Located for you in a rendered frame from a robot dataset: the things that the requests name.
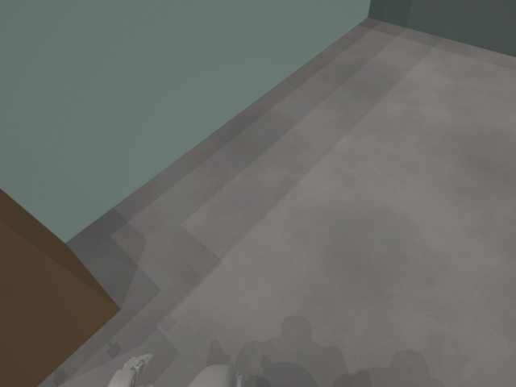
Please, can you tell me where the robot left thigh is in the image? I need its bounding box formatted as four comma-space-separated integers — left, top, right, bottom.
188, 364, 243, 387

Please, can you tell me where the cabinet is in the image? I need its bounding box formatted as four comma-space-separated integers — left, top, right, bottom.
0, 189, 120, 387

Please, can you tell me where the left robot hand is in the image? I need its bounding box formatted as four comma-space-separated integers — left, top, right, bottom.
107, 354, 154, 387

